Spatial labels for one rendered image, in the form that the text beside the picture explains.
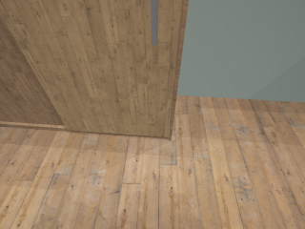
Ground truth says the wardrobe door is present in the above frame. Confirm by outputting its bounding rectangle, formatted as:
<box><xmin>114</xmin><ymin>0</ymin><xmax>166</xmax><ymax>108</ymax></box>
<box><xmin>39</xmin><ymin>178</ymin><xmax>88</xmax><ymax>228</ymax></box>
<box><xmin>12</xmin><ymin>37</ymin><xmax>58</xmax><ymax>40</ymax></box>
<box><xmin>0</xmin><ymin>0</ymin><xmax>182</xmax><ymax>137</ymax></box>
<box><xmin>0</xmin><ymin>14</ymin><xmax>65</xmax><ymax>126</ymax></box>

